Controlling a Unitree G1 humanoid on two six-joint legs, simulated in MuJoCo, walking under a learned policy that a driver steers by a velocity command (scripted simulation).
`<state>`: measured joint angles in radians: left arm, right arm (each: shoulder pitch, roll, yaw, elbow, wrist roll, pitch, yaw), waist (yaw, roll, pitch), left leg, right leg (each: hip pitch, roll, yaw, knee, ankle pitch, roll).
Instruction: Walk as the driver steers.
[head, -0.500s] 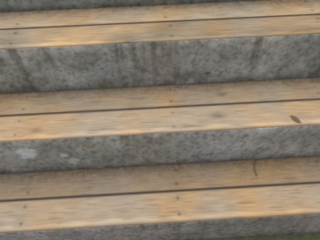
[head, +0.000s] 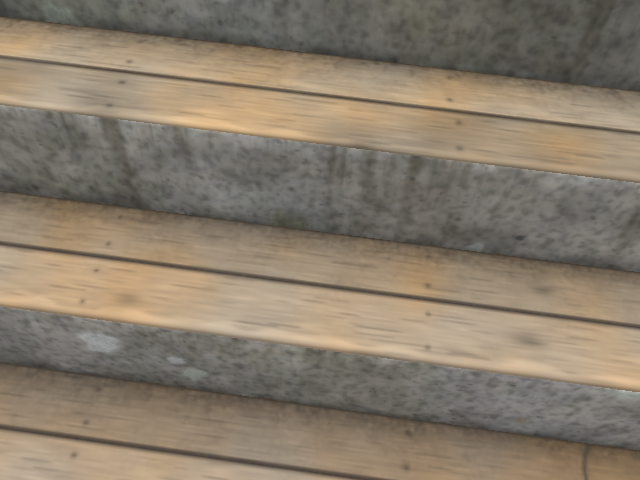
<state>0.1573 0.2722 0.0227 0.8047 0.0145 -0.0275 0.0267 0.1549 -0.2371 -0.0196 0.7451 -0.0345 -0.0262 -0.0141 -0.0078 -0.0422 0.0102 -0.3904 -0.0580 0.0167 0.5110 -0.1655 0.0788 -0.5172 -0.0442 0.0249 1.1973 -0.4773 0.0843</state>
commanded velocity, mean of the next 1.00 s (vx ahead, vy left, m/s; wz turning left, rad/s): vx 0.03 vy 0.00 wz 0.04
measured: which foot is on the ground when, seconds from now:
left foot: down 0.00-1.00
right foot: up 0.00-0.22, down 0.24-1.00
